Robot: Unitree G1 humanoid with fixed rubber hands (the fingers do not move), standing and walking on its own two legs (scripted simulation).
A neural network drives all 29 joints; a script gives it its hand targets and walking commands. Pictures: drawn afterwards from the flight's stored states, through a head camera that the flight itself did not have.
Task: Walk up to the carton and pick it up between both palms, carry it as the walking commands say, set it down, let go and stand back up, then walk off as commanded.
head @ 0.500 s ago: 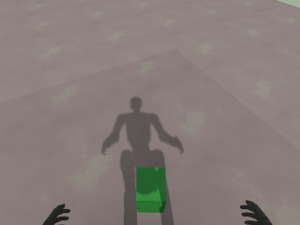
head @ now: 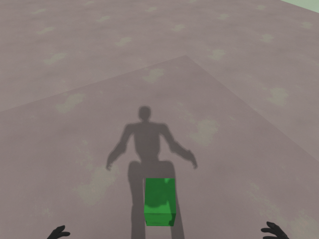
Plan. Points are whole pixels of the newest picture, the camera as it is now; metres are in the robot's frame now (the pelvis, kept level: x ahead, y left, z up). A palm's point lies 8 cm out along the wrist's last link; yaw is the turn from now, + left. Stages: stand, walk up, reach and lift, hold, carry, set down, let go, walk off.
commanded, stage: stand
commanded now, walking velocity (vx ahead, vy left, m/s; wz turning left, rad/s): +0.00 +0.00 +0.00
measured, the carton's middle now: (160, 202) +0.41 +0.01 -0.65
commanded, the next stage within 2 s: walk off in 0.78 s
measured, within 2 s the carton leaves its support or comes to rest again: neither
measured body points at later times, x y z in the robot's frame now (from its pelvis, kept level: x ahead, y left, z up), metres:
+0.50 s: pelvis -0.01 +0.00 +0.00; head -0.01 +0.00 +0.45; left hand +0.09 +0.31 -0.11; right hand +0.09 -0.31 -0.11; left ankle -0.03 +0.11 -0.74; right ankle -0.02 -0.12 -0.74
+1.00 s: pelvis -0.01 +0.00 +0.00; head -0.01 +0.00 +0.45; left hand +0.09 +0.32 -0.11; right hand +0.08 -0.31 -0.11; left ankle -0.03 +0.11 -0.74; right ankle -0.02 -0.12 -0.74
